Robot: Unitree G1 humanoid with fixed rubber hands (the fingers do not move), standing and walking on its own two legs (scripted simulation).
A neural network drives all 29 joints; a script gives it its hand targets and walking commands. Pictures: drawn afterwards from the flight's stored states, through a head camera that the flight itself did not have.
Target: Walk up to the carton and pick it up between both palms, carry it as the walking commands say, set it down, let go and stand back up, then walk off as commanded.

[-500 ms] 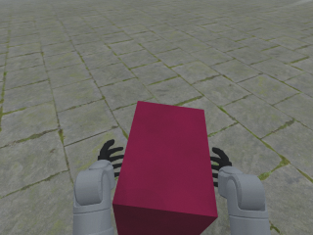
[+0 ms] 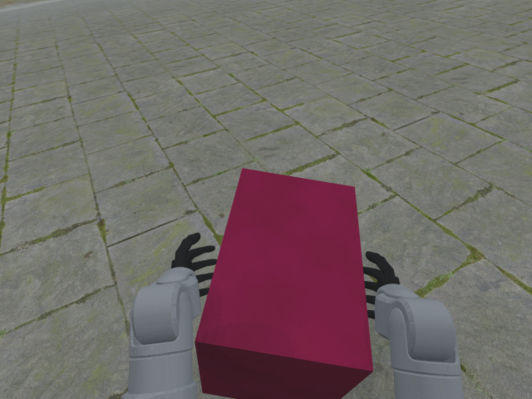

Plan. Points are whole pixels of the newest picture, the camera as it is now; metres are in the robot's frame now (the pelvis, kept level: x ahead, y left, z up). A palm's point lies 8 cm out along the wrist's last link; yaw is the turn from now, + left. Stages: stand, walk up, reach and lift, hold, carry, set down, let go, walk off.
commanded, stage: carry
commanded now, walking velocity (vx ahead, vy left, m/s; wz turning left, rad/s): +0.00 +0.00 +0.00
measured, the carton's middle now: (281, 286) +0.33 +0.00 +0.01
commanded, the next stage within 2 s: none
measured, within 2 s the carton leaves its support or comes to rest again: neither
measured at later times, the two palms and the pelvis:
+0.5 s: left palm (194, 276) +0.29 +0.12 +0.10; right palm (394, 287) +0.28 -0.16 +0.07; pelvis +0.01 -0.03 +0.02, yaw +1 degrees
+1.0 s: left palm (192, 272) +0.31 +0.13 +0.08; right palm (381, 280) +0.30 -0.15 +0.06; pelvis +0.02 -0.02 +0.02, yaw +2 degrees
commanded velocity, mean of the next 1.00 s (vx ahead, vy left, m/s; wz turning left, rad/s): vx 0.00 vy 0.00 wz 0.00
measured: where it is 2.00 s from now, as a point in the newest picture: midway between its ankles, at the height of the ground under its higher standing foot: outside the picture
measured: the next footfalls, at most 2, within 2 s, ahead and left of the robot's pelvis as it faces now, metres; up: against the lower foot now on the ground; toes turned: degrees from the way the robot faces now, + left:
left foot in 0.18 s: +0.04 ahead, +0.11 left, +0.00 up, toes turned -3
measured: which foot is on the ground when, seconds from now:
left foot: down 0.00-0.00, up 0.02-0.16, down 0.18-1.00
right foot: down 0.00-1.00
